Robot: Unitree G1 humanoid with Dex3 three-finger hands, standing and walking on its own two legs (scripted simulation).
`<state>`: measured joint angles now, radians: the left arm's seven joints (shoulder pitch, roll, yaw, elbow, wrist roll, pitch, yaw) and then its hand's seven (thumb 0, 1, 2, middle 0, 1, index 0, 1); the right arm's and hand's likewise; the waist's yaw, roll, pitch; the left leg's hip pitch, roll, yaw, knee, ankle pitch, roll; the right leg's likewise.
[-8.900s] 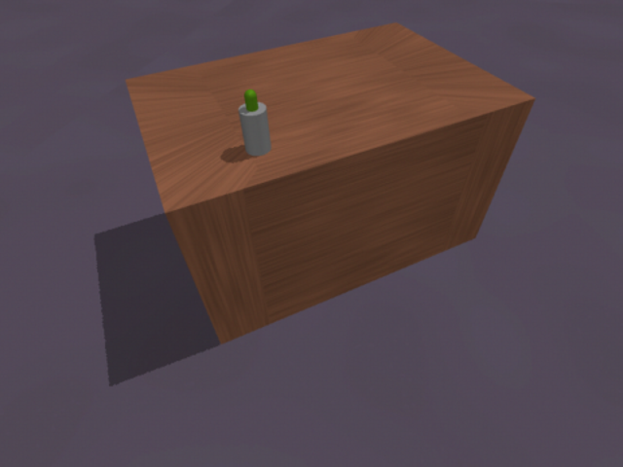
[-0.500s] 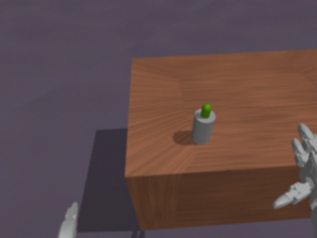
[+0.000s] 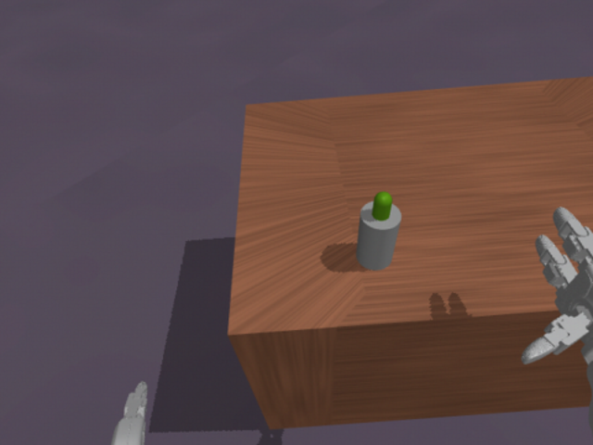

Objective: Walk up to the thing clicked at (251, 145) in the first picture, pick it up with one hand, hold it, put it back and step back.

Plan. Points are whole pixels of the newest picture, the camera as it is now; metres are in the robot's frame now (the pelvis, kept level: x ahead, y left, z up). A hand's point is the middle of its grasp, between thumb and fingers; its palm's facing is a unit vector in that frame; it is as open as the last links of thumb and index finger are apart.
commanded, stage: go down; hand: right
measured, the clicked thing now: (378, 227) +0.50 -0.12 -0.03
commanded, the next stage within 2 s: none
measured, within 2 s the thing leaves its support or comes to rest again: neither
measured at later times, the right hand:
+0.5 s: hand (538, 249) +0.36 -0.29 +0.08, palm faces +0.08 +1.00 +0.02, open 17.5 cm
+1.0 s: hand (540, 230) +0.40 -0.31 +0.07, palm faces +0.08 +1.00 +0.02, open 17.6 cm
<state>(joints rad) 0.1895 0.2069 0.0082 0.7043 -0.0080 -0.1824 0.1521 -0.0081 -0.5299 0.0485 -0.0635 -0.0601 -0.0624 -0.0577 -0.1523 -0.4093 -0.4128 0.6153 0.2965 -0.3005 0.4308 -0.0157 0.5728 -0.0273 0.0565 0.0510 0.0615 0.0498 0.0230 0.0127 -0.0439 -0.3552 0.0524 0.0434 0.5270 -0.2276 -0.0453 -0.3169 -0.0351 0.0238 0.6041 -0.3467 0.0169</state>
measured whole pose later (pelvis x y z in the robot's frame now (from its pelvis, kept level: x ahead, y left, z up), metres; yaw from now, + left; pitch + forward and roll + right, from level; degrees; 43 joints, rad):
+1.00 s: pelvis -0.01 +0.00 -0.02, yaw +1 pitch +12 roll +2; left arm 0.25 0.26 -0.04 0.52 -0.02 -0.18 0.12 -0.01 -0.53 0.06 -0.06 -0.06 -0.06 -0.06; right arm -0.58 -0.69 -0.53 1.04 0.23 -0.26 0.52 -0.01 0.58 -0.03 0.06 0.05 0.06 0.05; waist 0.12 0.03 -0.09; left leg -0.64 0.04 0.04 0.72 -0.28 -0.04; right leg -0.61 -0.05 0.03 0.82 -0.42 0.02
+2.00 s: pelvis -0.02 +0.00 -0.04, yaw +1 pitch +14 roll +2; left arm 0.31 0.27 -0.04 0.38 -0.01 -0.16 0.09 -0.01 -0.54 0.06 -0.06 -0.05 -0.06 -0.05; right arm -0.63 -0.75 -0.56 1.08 0.21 -0.24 0.55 -0.01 0.59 -0.03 0.06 0.05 0.06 0.05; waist 0.14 0.03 -0.11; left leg -0.77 0.04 0.04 0.84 -0.32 -0.04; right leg -0.73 -0.05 0.05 0.94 -0.46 0.02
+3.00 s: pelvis -0.03 +0.00 -0.09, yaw +3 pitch +21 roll +2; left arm 0.39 0.23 0.06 0.06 0.06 -0.08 -0.01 -0.01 -0.52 0.04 -0.06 -0.05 -0.06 -0.04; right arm -0.72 -0.40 -0.44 1.07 0.06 -0.41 0.15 -0.02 0.60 -0.01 0.06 0.04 0.06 0.04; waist 0.21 0.00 -0.15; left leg -1.05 0.03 0.01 1.09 -0.40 -0.04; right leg -1.00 -0.06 0.03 1.18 -0.55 0.02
